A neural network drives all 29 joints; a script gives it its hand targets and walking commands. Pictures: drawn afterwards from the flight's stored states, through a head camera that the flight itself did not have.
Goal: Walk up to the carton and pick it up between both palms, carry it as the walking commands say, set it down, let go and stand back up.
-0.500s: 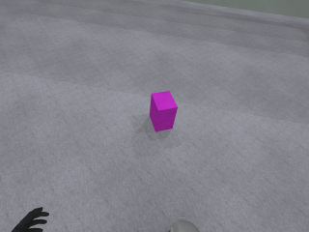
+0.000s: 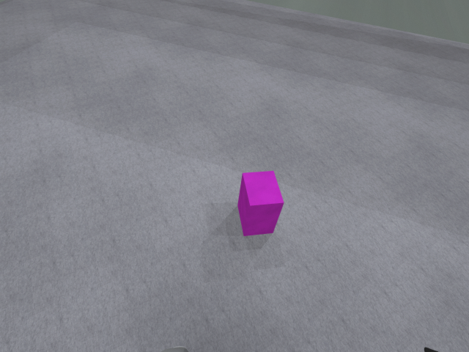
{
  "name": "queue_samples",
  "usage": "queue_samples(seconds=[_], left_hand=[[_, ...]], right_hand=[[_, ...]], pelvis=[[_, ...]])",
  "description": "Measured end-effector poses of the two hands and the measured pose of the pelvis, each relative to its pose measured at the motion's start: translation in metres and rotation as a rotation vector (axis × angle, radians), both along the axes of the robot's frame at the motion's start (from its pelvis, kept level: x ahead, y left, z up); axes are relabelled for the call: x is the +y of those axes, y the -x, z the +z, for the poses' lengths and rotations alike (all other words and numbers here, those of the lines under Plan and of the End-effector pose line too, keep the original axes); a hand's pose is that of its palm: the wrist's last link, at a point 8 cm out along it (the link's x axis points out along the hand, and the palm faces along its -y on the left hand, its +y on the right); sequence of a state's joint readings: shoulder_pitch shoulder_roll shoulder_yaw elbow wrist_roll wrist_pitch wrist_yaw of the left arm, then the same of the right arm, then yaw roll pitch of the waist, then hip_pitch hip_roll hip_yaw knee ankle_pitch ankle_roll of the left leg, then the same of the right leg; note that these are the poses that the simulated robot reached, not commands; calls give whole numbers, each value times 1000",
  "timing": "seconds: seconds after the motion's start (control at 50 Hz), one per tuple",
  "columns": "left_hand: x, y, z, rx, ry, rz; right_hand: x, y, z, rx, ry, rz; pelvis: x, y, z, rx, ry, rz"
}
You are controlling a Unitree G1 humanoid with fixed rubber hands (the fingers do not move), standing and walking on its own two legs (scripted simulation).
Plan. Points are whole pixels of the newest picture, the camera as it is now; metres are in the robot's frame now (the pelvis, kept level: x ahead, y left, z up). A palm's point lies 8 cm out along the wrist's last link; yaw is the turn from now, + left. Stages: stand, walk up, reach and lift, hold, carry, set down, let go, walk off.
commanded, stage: walk up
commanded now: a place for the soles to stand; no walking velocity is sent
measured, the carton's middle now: (258, 204) +0.84 -0.11 -0.62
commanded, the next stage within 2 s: none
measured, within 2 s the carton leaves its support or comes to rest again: neither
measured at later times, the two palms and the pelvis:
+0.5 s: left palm (108, 282) +0.24 +0.24 -0.05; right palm out of the picture +0.24 -0.44 -0.07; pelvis +0.16 -0.11 +0.01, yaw +1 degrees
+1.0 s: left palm (169, 216) +0.40 +0.16 -0.08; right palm (462, 250) +0.39 -0.51 -0.09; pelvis +0.30 -0.17 -0.01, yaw +4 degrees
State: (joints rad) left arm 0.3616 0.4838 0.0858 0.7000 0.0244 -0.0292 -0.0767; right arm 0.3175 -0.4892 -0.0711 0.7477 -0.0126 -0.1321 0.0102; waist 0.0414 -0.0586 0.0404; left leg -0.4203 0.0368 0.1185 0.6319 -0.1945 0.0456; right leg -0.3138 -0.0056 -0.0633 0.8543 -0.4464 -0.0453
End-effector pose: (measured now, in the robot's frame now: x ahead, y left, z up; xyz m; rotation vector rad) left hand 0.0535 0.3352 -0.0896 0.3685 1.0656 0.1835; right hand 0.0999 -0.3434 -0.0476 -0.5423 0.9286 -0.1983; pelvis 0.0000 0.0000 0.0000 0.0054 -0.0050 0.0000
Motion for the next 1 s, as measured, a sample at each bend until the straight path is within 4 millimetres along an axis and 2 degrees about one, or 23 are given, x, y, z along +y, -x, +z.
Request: queue_samples(seconds=[0.08, 0.18, 0.26, 0.32, 0.38, 0.48, 0.56, 0.62, 0.68, 0.76, 0.82, 0.86, 0.92, 1.0], left_hand=[[-22, -48, -5, -11, 26, -36], [-48, -115, 4, -46, 38, -97], [-71, -169, 16, -96, 9, -132], [-83, -199, 21, -151, -45, -132], [-91, -203, 29, -162, -69, -87], [-96, -189, 37, -101, -80, -4], [-97, -178, 29, -30, -65, 42], [-97, -184, 14, 8, -47, 51], [-109, -209, 1, 18, -24, 47], [-131, -257, -1, -9, 6, 6], [-146, -290, 2, -27, 7, -19], [-155, -310, 5, -44, -10, -25], [-163, -333, 3, -77, -63, -24], [-171, -348, 10, -94, -99, -1]], right_hand=[[-21, -16, 14, -21, 36, -42], [-54, -17, 18, 17, 56, -87], [-88, -22, 5, 60, 45, -129], [-109, -38, -16, 98, 29, -136], [-110, -69, -27, 111, -10, -119], [-101, -130, -26, 112, -71, -33], [-96, -180, -18, 89, -84, 16], [-97, -217, -12, 41, -59, 44], [-107, -239, -5, -4, -18, 40], [-128, -247, 7, 1, 9, -4], [-146, -251, 7, 27, 16, -28], [-157, -256, 0, 45, 8, -44], [-171, -268, -23, 77, -14, -55], [-166, -290, -47, 121, -64, -58]], pelvis=[[-11, -26, 3, -4, -19, -16], [-32, -58, 6, -7, -18, -29], [-59, -86, 2, -7, -12, -27], [-81, -108, -9, -6, 2, -21], [-94, -126, -5, -8, 3, -7], [-106, -158, 7, -5, 4, 16], [-111, -185, 10, -3, 2, 29], [-110, -209, 4, -3, 0, 35], [-113, -227, -1, -6, -10, 39], [-125, -251, 4, -11, -20, 30], [-136, -267, 6, -11, -12, 32], [-146, -278, 3, -13, -2, 39], [-163, -293, -9, -13, -2, 47], [-173, -305, -11, -13, -6, 64]])
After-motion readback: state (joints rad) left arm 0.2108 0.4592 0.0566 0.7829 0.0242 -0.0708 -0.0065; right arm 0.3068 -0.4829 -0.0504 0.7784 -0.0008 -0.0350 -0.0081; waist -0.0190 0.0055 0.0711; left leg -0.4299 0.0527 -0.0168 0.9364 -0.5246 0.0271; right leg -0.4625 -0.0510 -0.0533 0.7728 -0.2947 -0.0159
